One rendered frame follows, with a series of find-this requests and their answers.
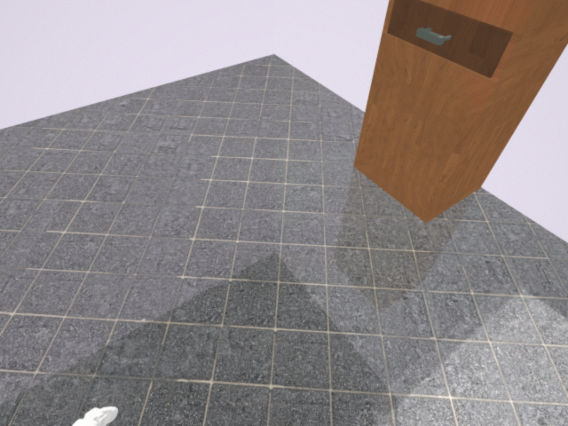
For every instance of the drawer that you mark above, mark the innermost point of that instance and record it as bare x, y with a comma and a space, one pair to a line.
474, 44

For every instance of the cabinet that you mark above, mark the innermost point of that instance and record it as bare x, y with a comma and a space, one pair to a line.
433, 129

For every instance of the left robot hand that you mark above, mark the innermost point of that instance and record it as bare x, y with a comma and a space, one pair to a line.
98, 417

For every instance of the handle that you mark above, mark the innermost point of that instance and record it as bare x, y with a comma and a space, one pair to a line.
428, 35

